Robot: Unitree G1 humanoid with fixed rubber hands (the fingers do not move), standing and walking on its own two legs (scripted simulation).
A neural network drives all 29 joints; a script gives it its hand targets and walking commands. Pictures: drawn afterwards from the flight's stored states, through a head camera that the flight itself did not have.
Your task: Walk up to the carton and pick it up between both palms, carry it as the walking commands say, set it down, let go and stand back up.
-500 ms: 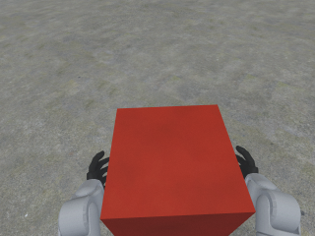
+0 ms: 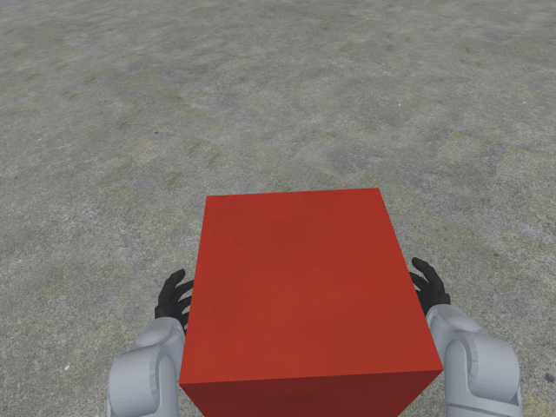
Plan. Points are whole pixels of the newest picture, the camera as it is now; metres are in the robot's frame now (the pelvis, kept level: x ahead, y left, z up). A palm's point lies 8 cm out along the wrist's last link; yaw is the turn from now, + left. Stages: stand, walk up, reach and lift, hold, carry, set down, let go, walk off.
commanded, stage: carry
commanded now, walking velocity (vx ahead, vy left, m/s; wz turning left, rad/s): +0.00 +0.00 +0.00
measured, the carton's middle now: (298, 312) +0.27 +0.01 +0.01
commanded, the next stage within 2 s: hold in 1.22 s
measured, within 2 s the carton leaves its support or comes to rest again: neither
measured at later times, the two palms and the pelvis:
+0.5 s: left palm (218, 320) +0.24 +0.12 +0.06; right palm (477, 314) +0.25 -0.23 +0.05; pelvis +0.00 -0.05 +0.00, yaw -2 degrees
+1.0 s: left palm (238, 310) +0.26 +0.09 +0.05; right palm (496, 306) +0.25 -0.25 +0.05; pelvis +0.01 -0.07 +0.00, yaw -2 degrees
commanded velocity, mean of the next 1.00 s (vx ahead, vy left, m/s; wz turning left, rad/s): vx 0.00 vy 0.00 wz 0.00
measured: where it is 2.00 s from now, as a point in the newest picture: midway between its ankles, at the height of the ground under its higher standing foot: outside the picture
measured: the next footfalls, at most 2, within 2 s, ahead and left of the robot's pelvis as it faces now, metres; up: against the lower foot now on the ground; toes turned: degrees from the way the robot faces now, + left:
none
